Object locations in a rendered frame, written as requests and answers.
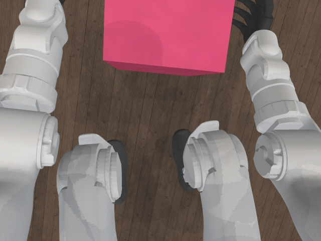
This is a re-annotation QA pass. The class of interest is robot right upper arm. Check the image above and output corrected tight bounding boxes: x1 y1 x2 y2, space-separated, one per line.
253 130 321 241

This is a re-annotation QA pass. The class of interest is right robot thigh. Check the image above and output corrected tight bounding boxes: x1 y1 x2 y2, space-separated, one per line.
185 130 261 241

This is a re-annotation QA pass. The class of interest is robot left upper arm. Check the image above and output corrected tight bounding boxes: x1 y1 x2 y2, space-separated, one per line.
0 107 60 241

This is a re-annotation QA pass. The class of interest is robot left forearm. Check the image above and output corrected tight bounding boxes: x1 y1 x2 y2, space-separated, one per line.
0 0 68 113

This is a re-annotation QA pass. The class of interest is carton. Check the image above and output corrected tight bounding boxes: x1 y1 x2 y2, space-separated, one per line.
103 0 235 76

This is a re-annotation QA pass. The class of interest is right robot hand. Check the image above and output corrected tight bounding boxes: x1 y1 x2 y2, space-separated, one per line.
232 0 274 43

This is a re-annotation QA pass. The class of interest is right robot shin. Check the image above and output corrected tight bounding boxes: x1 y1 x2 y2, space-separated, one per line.
183 120 248 187

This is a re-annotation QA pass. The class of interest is robot right forearm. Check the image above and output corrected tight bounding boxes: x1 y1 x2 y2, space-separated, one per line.
240 30 321 134

